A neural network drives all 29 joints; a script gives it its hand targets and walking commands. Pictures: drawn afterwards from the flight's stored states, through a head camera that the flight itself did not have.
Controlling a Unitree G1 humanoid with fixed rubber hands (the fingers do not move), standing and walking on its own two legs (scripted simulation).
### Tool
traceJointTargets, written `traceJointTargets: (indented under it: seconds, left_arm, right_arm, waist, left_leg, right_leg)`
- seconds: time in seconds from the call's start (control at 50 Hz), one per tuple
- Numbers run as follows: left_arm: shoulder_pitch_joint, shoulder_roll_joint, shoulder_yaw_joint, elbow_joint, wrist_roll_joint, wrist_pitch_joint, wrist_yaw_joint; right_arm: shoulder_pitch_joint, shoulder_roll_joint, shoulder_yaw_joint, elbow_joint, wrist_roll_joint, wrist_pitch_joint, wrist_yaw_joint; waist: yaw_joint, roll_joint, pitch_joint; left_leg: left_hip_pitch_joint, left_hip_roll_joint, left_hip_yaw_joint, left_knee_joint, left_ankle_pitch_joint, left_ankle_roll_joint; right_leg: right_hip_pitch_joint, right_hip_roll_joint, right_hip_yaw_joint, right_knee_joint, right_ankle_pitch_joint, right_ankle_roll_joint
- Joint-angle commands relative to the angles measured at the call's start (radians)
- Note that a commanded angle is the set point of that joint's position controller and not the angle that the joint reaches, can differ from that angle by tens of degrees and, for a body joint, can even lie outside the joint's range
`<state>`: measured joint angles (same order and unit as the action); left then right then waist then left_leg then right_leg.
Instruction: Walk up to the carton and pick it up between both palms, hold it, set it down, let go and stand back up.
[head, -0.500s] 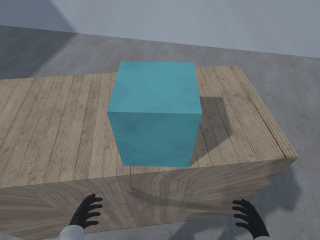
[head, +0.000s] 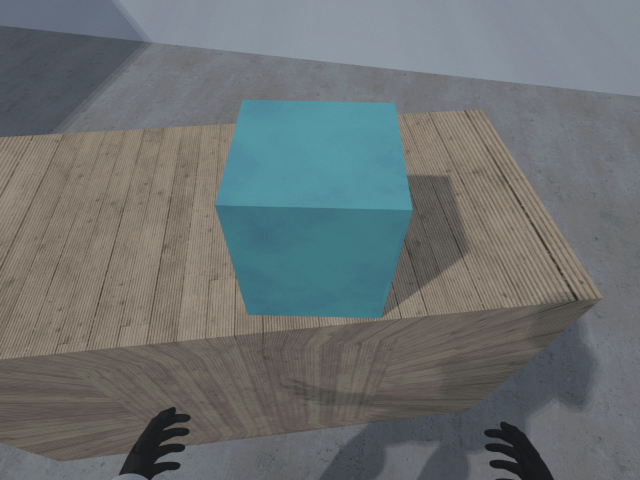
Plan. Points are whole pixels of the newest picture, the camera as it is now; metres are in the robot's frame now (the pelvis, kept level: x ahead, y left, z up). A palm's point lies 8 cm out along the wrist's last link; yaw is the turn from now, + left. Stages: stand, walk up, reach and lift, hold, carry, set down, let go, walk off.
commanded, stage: stand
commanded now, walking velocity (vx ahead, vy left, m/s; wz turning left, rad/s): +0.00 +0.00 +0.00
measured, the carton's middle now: (316, 216) +0.46 +0.04 +0.04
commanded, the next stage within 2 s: none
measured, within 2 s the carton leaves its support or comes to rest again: neither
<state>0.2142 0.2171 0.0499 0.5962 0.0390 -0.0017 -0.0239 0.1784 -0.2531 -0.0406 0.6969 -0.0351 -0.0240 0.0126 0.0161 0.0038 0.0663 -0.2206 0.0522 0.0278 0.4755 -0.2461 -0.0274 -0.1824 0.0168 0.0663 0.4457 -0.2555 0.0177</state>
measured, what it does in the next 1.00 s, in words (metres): stands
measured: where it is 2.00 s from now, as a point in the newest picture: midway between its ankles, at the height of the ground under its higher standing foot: outside the picture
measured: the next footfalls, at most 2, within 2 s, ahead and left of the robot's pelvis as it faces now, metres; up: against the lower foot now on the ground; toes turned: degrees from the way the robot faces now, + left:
none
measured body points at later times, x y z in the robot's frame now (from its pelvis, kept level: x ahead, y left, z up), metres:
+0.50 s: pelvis -0.02 +0.02 -0.01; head -0.01 +0.03 +0.44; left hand +0.08 +0.26 -0.13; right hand +0.04 -0.24 -0.14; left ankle +0.00 +0.13 -0.74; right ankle -0.01 -0.13 -0.74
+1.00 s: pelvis -0.02 +0.02 +0.00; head -0.02 +0.02 +0.45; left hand +0.02 +0.26 -0.14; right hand -0.02 -0.24 -0.15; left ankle +0.00 +0.13 -0.74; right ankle -0.01 -0.13 -0.74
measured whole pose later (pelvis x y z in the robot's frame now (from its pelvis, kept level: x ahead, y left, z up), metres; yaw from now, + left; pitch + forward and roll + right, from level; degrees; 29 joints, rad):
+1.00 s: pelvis -0.02 +0.02 +0.00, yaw -1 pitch +2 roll +0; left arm 0.35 0.20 0.01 0.88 0.02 -0.01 0.01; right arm 0.33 -0.22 -0.04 0.96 -0.03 0.01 0.00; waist -0.02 0.00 -0.03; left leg -0.31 0.03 0.06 0.50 -0.23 0.01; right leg -0.29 -0.01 0.11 0.50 -0.24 0.04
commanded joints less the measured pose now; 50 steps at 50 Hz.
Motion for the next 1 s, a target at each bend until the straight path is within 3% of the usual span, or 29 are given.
traceJointTargets:
  seconds: [0.0, 0.02, 0.04, 0.06, 0.08, 0.16, 0.22, 0.26, 0.3, 0.34, 0.42, 0.44, 0.46, 0.5, 0.54, 0.56, 0.58, 0.64, 0.68, 0.72, 0.74, 0.76, 0.78, 0.82, 0.84, 0.86, 0.9, 0.94, 0.98]
  left_arm:
    - [-0.01, 0.068, 0.011, -0.034, -0.011, -0.043, 0.006]
    - [0.015, 0.092, 0.012, -0.031, -0.006, -0.044, 0.008]
    - [0.006, 0.084, 0.008, -0.031, -0.006, -0.047, 0.011]
    - [0.027, 0.068, 0.002, -0.024, -0.005, -0.046, 0.012]
    - [0.026, 0.085, 0.002, -0.002, -0.003, -0.04, 0.016]
    - [0.055, 0.085, 0.002, 0.024, 0.0, -0.029, 0.023]
    - [0.056, 0.1, -0.003, 0.039, -0.004, -0.025, 0.029]
    - [0.09, 0.093, -0.002, 0.055, -0.013, -0.018, 0.027]
    - [0.09, 0.1, 0.001, 0.063, -0.005, -0.017, 0.03]
    - [0.113, 0.076, -0.008, 0.076, -0.009, -0.022, 0.026]
    - [0.109, 0.104, -0.001, 0.094, -0.003, -0.024, 0.031]
    - [0.095, 0.091, -0.008, 0.098, -0.005, -0.021, 0.031]
    - [0.111, 0.074, -0.011, 0.104, -0.006, -0.027, 0.033]
    - [0.12, 0.071, -0.012, 0.117, -0.009, -0.03, 0.031]
    - [0.145, 0.074, -0.012, 0.141, -0.01, -0.031, 0.032]
    - [0.175, 0.079, -0.015, 0.147, -0.014, -0.033, 0.037]
    - [0.137, 0.086, -0.014, 0.15, -0.012, -0.032, 0.037]
    - [0.126, 0.103, -0.008, 0.161, -0.014, -0.028, 0.037]
    - [0.149, 0.098, -0.013, 0.181, -0.01, -0.029, 0.039]
    - [0.171, 0.084, -0.01, 0.188, -0.013, -0.023, 0.039]
    - [0.175, 0.076, -0.012, 0.203, -0.016, -0.022, 0.041]
    - [0.193, 0.078, -0.014, 0.195, -0.021, -0.024, 0.037]
    - [0.177, 0.059, -0.021, 0.211, -0.016, -0.027, 0.04]
    - [0.193, 0.074, -0.017, 0.229, -0.018, -0.023, 0.038]
    - [0.182, 0.075, -0.02, 0.242, -0.016, -0.02, 0.034]
    - [0.217, 0.067, -0.019, 0.244, -0.017, -0.019, 0.039]
    - [0.194, 0.088, -0.012, 0.251, -0.01, -0.018, 0.042]
    - [0.197, 0.062, -0.021, 0.26, -0.016, -0.016, 0.038]
    - [0.19, 0.045, -0.03, 0.285, -0.01, -0.021, 0.039]
  right_arm:
    - [0.039, -0.092, -0.036, -0.035, 0.004, 0.012, 0.014]
    - [0.032, -0.09, -0.034, -0.024, -0.004, 0.01, 0.016]
    - [0.053, -0.1, -0.034, -0.024, -0.005, 0.008, 0.014]
    - [0.077, -0.114, -0.043, -0.002, -0.009, 0.012, 0.011]
    - [0.08, -0.11, -0.048, 0.002, -0.01, 0.013, 0.014]
    - [0.089, -0.111, -0.041, 0.029, -0.007, 0.021, 0.001]
    - [0.154, -0.092, -0.031, 0.051, -0.003, 0.02, 0.001]
    - [0.15, -0.105, -0.034, 0.068, 0.0, 0.021, 0.001]
    - [0.133, -0.082, -0.025, 0.068, -0.002, 0.021, -0.004]
    - [0.127, -0.091, -0.03, 0.078, -0.002, 0.019, -0.008]
    - [0.155, -0.098, -0.032, 0.11, -0.001, 0.025, -0.011]
    - [0.164, -0.105, -0.029, 0.105, 0.005, 0.024, -0.01]
    - [0.137, -0.093, -0.029, 0.105, -0.004, 0.024, -0.009]
    - [0.159, -0.098, -0.03, 0.126, -0.001, 0.021, -0.011]
    - [0.167, -0.087, -0.031, 0.134, 0.004, 0.02, -0.004]
    - [0.169, -0.095, -0.034, 0.144, 0.005, 0.022, -0.007]
    - [0.188, -0.089, -0.034, 0.143, 0.011, 0.022, -0.005]
    - [0.174, -0.082, -0.035, 0.161, 0.0, 0.024, -0.004]
    - [0.185, -0.089, -0.036, 0.17, -0.002, 0.022, -0.005]
    - [0.186, -0.093, -0.033, 0.191, 0.0, 0.021, -0.009]
    - [0.184, -0.072, -0.024, 0.185, 0.011, 0.016, -0.01]
    - [0.196, -0.099, -0.028, 0.201, 0.008, 0.015, -0.011]
    - [0.203, -0.086, -0.032, 0.199, 0.013, 0.017, -0.013]
    - [0.188, -0.086, -0.029, 0.211, 0.008, 0.024, -0.013]
    - [0.167, -0.073, -0.028, 0.214, 0.011, 0.025, -0.015]
    - [0.186, -0.067, -0.025, 0.226, 0.009, 0.025, -0.019]
    - [0.221, -0.072, -0.025, 0.243, 0.007, 0.027, -0.021]
    - [0.171, -0.095, -0.027, 0.242, 0.009, 0.028, -0.019]
    - [0.188, -0.066, -0.025, 0.257, 0.011, 0.029, -0.021]
  waist:
    - [-0.024, 0.012, -0.211]
    - [-0.009, -0.026, -0.204]
    - [-0.016, -0.006, -0.211]
    - [-0.01, 0.026, -0.175]
    - [-0.026, -0.046, -0.19]
    - [-0.012, -0.015, -0.113]
    - [-0.028, -0.054, -0.068]
    - [-0.016, 0.034, -0.077]
    - [-0.013, 0.009, -0.05]
    - [0.003, 0.071, -0.069]
    - [-0.018, -0.012, -0.053]
    - [-0.035, -0.004, -0.068]
    - [-0.017, 0.048, -0.065]
    - [-0.019, 0.049, -0.056]
    - [-0.03, 0.001, -0.108]
    - [-0.02, 0.018, -0.1]
    - [-0.041, -0.048, -0.075]
    - [-0.039, -0.033, -0.069]
    - [-0.044, -0.113, -0.059]
    - [-0.028, 0.015, 0.005]
    - [-0.028, 0.004, -0.054]
    - [-0.016, 0.043, -0.089]
    - [-0.038, 0.025, -0.092]
    - [-0.021, 0.055, -0.028]
    - [-0.021, 0.015, -0.018]
    - [-0.005, 0.067, -0.01]
    - [-0.029, 0.061, -0.04]
    - [-0.017, 0.081, -0.007]
    - [-0.026, 0.019, -0.018]
  left_leg:
    - [0.047, 0.042, -0.029, 0.011, 0.138, 0.041]
    - [0.06, 0.043, -0.032, 0.011, 0.155, 0.044]
    - [0.063, 0.051, -0.038, 0.03, 0.206, 0.049]
    - [0.035, 0.062, -0.043, 0.019, 0.186, 0.061]
    - [0.033, 0.045, -0.041, 0.013, 0.118, 0.06]
    - [-0.026, 0.065, -0.059, -0.007, 0.08, 0.074]
    - [-0.071, 0.037, -0.058, -0.021, 0.057, 0.07]
    - [-0.086, 0.051, -0.074, -0.05, 0.018, 0.074]
    - [-0.074, 0.059, -0.083, -0.062, -0.005, 0.076]
    - [-0.065, 0.07, -0.098, -0.068, 0.016, 0.084]
    - [-0.068, 0.053, -0.08, -0.09, -0.069, 0.075]
    - [-0.068, 0.06, -0.095, -0.1, -0.111, 0.074]
    - [-0.061, 0.068, -0.1, -0.099, -0.092, 0.091]
    - [-0.067, 0.07, -0.101, -0.102, -0.077, 0.081]
    - [-0.068, 0.055, -0.088, -0.1, -0.104, 0.079]
    - [-0.011, 0.043, -0.065, -0.067, -0.075, 0.071]
    - [-0.023, 0.045, -0.054, -0.061, -0.062, 0.07]
    - [-0.015, 0.037, -0.056, -0.045, -0.085, 0.075]
    - [0.012, 0.035, -0.057, -0.041, -0.051, 0.067]
    - [-0.064, 0.062, -0.089, -0.098, -0.073, 0.076]
    - [-0.052, 0.054, -0.091, -0.101, -0.035, 0.074]
    - [-0.028, 0.059, -0.086, -0.098, -0.045, 0.076]
    - [-0.041, 0.056, -0.087, -0.105, -0.086, 0.078]
    - [-0.084, 0.062, -0.101, -0.136, -0.142, 0.074]
    - [-0.064, 0.056, -0.082, -0.128, -0.108, 0.07]
    - [-0.079, 0.065, -0.102, -0.139, -0.122, 0.075]
    - [-0.096, 0.065, -0.114, -0.174, -0.178, 0.074]
    - [-0.124, 0.061, -0.107, -0.173, -0.218, 0.075]
    - [-0.066, 0.054, -0.084, -0.126, -0.121, 0.073]
  right_leg:
    - [-0.025, -0.081, 0.045, -0.003, 0.243, -0.03]
    - [-0.058, -0.071, 0.044, 0.014, 0.245, -0.024]
    - [-0.064, -0.068, 0.044, 0.026, 0.268, -0.029]
    - [-0.092, -0.059, 0.05, 0.021, 0.24, -0.029]
    - [-0.089, -0.069, 0.041, 0.016, 0.196, -0.027]
    - [-0.147, -0.044, 0.039, 0.024, 0.121, -0.03]
    - [-0.15, -0.067, 0.076, 0.009, 0.098, -0.042]
    - [-0.144, -0.049, 0.056, 0.025, 0.089, -0.039]
    - [-0.166, -0.046, 0.063, 0.018, 0.053, -0.035]
    - [-0.148, -0.039, 0.055, 0.028, 0.093, -0.028]
    - [-0.184, -0.048, 0.074, 0.004, 0.044, -0.034]
    - [-0.179, -0.033, 0.058, 0.01, 0.037, -0.03]
    - [-0.169, -0.044, 0.068, -0.009, 0.047, -0.031]
    - [-0.164, -0.045, 0.054, 0.007, 0.074, -0.027]
    - [-0.121, -0.045, 0.051, 0.001, 0.06, -0.025]
    - [-0.164, -0.061, 0.077, -0.023, 0.058, -0.023]
    - [-0.201, -0.067, 0.084, -0.047, 0.037, -0.027]
    - [-0.208, -0.065, 0.108, -0.072, -0.014, -0.028]
    - [-0.238, -0.056, 0.106, -0.074, -0.033, -0.034]
    - [-0.197, -0.053, 0.083, -0.044, 0.049, -0.03]
    - [-0.159, -0.056, 0.068, -0.031, 0.065, -0.034]
    - [-0.157, -0.047, 0.063, -0.024, 0.077, -0.024]
    - [-0.157, -0.046, 0.068, -0.027, 0.059, -0.033]
    - [-0.154, -0.044, 0.06, -0.016, 0.057, -0.027]
    - [-0.179, -0.044, 0.066, -0.023, 0.065, -0.024]
    - [-0.162, -0.044, 0.066, -0.023, 0.05, -0.025]
    - [-0.143, -0.031, 0.043, 0.0, 0.039, -0.032]
    - [-0.165, -0.032, 0.062, -0.014, 0.015, -0.032]
    - [-0.17, -0.041, 0.052, -0.024, 0.056, -0.025]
